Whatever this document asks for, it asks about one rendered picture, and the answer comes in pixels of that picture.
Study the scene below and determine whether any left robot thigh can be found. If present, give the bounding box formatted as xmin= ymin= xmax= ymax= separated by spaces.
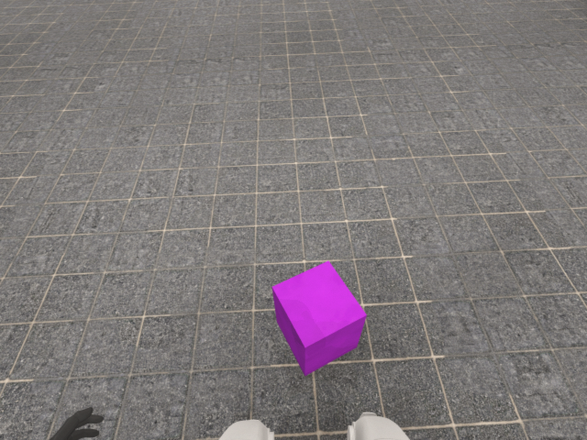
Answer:
xmin=219 ymin=420 xmax=274 ymax=440

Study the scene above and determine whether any robot left hand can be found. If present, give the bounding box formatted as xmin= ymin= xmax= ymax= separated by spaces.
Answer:
xmin=50 ymin=407 xmax=104 ymax=440

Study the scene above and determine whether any right robot thigh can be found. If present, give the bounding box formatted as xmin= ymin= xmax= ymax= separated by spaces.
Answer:
xmin=347 ymin=416 xmax=410 ymax=440

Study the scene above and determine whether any carton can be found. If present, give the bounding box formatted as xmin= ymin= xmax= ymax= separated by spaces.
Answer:
xmin=272 ymin=261 xmax=367 ymax=376

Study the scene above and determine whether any robot thigh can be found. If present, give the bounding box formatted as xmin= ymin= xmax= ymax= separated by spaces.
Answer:
xmin=219 ymin=420 xmax=274 ymax=440
xmin=347 ymin=416 xmax=410 ymax=440

